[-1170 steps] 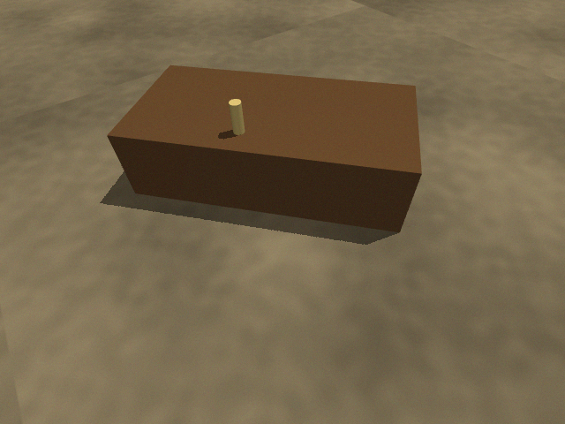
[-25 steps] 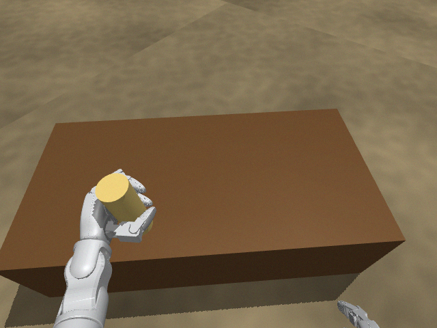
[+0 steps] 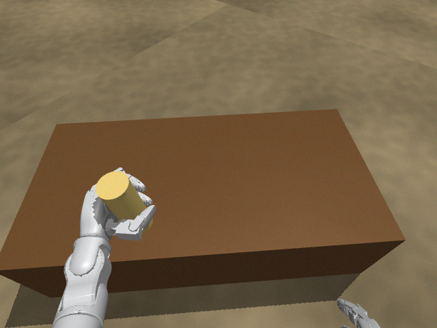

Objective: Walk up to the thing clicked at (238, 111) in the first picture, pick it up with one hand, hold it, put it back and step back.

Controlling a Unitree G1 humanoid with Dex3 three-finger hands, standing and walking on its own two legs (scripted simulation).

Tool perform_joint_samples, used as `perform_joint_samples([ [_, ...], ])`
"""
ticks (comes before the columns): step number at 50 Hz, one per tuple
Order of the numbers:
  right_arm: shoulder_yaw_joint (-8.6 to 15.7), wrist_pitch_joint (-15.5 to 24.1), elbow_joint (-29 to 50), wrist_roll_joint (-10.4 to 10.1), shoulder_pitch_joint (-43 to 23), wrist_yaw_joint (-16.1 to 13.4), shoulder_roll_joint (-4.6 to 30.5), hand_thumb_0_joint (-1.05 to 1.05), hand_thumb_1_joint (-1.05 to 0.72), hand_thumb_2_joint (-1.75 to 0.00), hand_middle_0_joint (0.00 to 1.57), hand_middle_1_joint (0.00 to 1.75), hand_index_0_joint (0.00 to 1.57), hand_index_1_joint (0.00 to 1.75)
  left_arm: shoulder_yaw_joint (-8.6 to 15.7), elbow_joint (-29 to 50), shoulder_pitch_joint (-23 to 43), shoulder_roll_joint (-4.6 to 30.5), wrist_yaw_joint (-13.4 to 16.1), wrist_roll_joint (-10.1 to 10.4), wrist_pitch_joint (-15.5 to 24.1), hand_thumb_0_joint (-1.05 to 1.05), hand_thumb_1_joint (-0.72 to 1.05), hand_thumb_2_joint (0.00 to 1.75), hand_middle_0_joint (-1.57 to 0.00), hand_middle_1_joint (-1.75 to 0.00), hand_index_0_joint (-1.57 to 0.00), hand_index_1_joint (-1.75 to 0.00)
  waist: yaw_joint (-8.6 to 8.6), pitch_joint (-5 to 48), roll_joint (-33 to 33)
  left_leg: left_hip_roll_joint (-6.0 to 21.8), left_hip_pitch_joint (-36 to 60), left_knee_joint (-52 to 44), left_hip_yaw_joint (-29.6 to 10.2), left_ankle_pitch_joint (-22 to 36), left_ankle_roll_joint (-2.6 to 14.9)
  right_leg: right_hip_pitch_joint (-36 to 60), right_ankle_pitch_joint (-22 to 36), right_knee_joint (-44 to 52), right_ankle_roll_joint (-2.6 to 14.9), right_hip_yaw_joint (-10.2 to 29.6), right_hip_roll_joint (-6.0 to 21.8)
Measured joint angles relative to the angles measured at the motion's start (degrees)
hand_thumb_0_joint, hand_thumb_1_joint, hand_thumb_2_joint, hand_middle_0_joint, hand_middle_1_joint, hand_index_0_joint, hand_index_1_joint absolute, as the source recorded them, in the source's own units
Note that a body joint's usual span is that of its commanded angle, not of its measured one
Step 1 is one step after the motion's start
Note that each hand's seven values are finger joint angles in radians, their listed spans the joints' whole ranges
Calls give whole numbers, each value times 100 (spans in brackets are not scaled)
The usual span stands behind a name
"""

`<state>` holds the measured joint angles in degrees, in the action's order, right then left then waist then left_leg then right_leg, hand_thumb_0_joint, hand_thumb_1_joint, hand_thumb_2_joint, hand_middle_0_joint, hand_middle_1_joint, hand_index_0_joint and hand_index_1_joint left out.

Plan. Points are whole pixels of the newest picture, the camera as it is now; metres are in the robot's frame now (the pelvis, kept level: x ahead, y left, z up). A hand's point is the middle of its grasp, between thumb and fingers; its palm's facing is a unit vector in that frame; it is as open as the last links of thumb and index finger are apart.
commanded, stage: crouch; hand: left
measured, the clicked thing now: (127, 206) +0.33 +0.17 +0.06
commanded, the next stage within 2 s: lower in 1.24 s
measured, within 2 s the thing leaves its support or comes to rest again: neither
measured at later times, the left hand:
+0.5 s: hand (149, 205) +0.41 +0.17 -0.08, palm faces +0.03 -1.00 -0.01, open 7.2 cm
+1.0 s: hand (159, 203) +0.46 +0.17 -0.16, palm faces +0.06 -1.00 -0.02, open 7.2 cm
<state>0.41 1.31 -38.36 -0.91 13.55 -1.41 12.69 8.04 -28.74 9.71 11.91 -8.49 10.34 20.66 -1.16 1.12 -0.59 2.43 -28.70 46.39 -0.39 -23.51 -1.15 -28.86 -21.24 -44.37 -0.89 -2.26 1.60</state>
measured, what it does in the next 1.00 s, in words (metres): lowers itself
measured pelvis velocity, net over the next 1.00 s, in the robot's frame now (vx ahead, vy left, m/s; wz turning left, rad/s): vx -0.05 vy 0.00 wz -0.03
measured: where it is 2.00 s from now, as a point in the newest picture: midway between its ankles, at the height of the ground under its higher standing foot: outside the picture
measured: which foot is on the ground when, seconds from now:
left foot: down 0.00-1.00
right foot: down 0.00-1.00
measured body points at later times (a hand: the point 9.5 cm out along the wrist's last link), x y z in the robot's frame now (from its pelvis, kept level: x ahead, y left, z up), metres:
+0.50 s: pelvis -0.03 +0.00 -0.09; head +0.10 +0.02 +0.34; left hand +0.40 +0.23 -0.07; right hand +0.05 -0.27 -0.20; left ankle +0.00 +0.13 -0.71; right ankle +0.01 -0.13 -0.71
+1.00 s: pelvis -0.05 +0.00 -0.17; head +0.13 +0.02 +0.24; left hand +0.45 +0.22 -0.16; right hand +0.00 -0.26 -0.30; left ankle +0.00 +0.13 -0.71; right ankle +0.01 -0.13 -0.71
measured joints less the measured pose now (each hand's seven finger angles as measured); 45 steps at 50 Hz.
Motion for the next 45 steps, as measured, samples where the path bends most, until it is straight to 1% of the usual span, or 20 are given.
perform_joint_samples([
  [6,8,20,-15,15,-9,27,10,1,-89,-90,20,30,20,30,58,-331,173,3,-61,13,106,-3,-12,117,-82,-120,-89,-124,-29,21,8,-5,-161,81,-8,2,0,-164,-8,-95,6,-2,6],
  [11,20,79,-22,78,-67,78,31,1,-88,-90,20,30,20,30,240,-967,630,21,-89,-18,390,-2,-12,116,-83,-119,-90,-123,-88,30,72,-8,-664,410,-36,-58,-6,-666,-79,-434,19,-14,13],
  [14,26,116,-13,137,-82,114,54,0,-88,-89,20,30,20,30,384,-1456,1011,99,-131,-80,646,-2,-12,116,-83,-118,-90,-122,-148,77,130,-4,-1183,785,-65,-154,-14,-1179,-176,-805,32,-24,14],
  [18,19,158,34,227,-38,167,111,0,-88,-89,20,30,20,30,560,-2113,1591,299,-174,-143,1021,-2,-12,116,-83,-118,-90,-122,-267,228,189,1,-2118,1497,-116,-365,-31,-2102,-383,-1502,49,-39,19],
  [23,-26,125,17,308,70,201,182,0,-89,-90,20,30,20,30,731,-2732,2327,580,-178,-204,1304,-2,-12,117,-83,-118,-90,-122,-415,437,165,6,-3262,2436,-177,-674,-37,-3227,-672,-2405,55,-53,22],
  [29,-87,0,-107,375,163,272,161,0,-90,-90,20,30,20,30,963,-3298,3009,780,-136,-336,1351,-2,-12,117,-83,-118,-91,-122,-536,632,43,15,-4247,3220,-211,-934,-20,-4200,-901,-3147,50,-45,16],
  [35,-142,-92,-161,400,192,362,106,0,-91,-90,20,30,20,30,1265,-3489,3262,871,-140,-434,1316,-2,-12,117,-83,-118,-91,-122,-632,753,-70,22,-4924,3751,-213,-1100,4,-4883,-1040,-3657,29,-16,9],
  [38,-157,-117,-171,407,173,393,76,0,-91,-90,20,30,20,30,1371,-3492,3358,898,-87,-481,1303,-2,-12,117,-83,-118,-91,-122,-671,775,-78,23,-5194,3980,-226,-1161,8,-5150,-1092,-3875,24,-15,8],
  [45,-176,-143,-148,444,66,435,77,0,-92,-90,20,30,20,30,1444,-3557,3673,1064,4,-621,1244,-2,-12,117,-83,-118,-91,-122,-754,818,-65,25,-5751,4446,-284,-1249,0,-5686,-1162,-4305,31,-41,1],
])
